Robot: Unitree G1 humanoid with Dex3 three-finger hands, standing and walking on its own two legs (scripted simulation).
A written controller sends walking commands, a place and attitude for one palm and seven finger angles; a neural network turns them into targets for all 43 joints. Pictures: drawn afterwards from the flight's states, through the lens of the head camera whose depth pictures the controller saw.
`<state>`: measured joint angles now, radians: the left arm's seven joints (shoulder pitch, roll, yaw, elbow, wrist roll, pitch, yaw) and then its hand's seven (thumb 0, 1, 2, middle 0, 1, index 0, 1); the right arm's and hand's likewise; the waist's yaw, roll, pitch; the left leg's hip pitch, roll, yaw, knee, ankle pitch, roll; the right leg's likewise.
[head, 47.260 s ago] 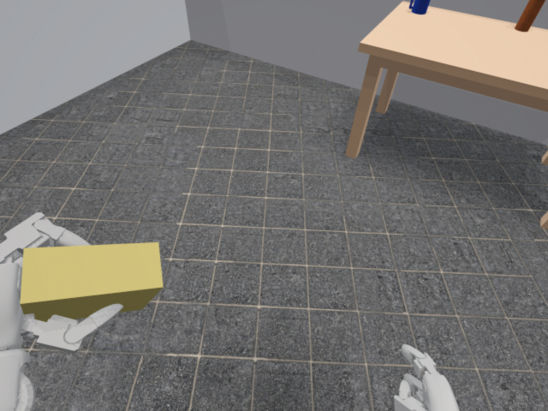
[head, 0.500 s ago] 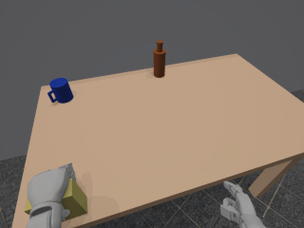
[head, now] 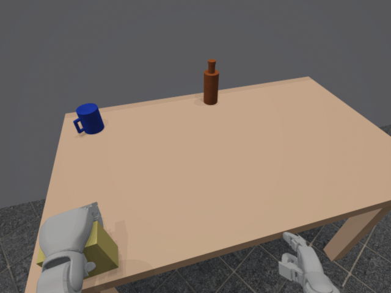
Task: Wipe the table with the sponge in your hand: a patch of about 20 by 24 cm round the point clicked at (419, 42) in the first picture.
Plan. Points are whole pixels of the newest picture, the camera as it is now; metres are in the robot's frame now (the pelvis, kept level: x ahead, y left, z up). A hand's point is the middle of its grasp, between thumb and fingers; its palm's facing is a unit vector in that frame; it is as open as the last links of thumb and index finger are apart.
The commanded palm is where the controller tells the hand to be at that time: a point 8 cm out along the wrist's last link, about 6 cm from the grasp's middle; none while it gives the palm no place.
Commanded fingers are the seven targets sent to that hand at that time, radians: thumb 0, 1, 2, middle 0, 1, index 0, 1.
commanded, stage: lift the sponge slowly off the table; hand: left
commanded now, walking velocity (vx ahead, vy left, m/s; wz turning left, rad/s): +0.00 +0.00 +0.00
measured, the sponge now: (86, 257) +0.17 +0.28 -0.04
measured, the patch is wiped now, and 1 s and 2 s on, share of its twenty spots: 1.00 1.00 1.00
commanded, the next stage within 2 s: bring the sponge back beside the body in 1.06 s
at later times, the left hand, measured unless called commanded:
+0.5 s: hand (82, 227) +0.20 +0.27 +0.05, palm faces +0.01 -0.13 -0.99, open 9.4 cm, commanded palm +0.17 +0.27 +0.12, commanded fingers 0.00 0.10 1.30 -1.20 -1.60 -1.20 -1.60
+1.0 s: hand (73, 218) +0.19 +0.28 +0.09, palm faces +0.07 -0.13 -0.99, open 9.4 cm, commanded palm +0.16 +0.27 +0.15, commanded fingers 0.00 0.10 1.30 -1.20 -1.60 -1.20 -1.60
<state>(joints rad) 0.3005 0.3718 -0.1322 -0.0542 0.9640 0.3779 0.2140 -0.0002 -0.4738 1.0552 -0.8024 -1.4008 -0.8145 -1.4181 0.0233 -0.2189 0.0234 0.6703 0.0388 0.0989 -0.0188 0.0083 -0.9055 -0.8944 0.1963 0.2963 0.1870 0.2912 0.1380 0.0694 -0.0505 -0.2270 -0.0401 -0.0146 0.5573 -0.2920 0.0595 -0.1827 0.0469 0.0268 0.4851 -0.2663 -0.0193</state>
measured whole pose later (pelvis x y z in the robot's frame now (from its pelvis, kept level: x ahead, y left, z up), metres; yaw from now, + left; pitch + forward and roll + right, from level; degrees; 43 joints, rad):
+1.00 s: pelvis +0.01 -0.02 +0.01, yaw +0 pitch -5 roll -1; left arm 0.30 0.48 -0.04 -0.25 0.90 0.41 0.05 0.00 -0.47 1.05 -0.80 -1.40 -0.81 -1.41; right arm 0.00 -0.26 0.03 0.68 0.04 0.10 -0.03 0.01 -0.91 -0.89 0.20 0.30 0.18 0.29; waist 0.13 0.08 -0.01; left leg -0.10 -0.03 -0.02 0.44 -0.25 0.04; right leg -0.06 0.06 0.03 0.38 -0.22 -0.03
